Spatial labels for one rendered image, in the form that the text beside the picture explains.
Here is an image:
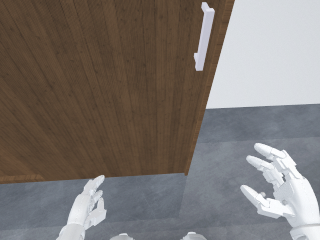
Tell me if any right robot forearm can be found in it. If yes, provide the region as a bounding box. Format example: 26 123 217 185
290 223 320 240

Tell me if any left robot forearm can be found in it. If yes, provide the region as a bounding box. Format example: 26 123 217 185
56 223 86 240

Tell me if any handle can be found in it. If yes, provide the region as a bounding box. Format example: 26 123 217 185
194 2 215 71

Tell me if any wardrobe door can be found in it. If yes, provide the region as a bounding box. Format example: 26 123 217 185
0 140 39 177
0 0 226 181

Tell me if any robot right hand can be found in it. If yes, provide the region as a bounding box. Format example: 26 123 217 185
240 143 320 228

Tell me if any robot left hand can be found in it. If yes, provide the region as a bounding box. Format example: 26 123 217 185
67 175 107 230

